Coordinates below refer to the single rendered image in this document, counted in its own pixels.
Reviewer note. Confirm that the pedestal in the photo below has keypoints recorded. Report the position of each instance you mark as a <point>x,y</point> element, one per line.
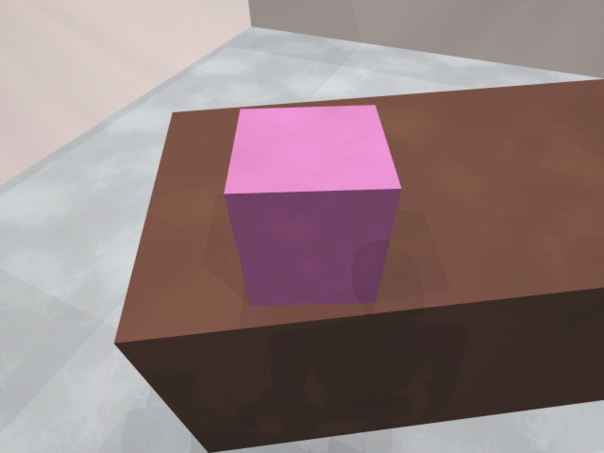
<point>491,298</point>

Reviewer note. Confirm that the carton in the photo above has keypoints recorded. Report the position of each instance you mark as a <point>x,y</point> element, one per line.
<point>311,195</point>

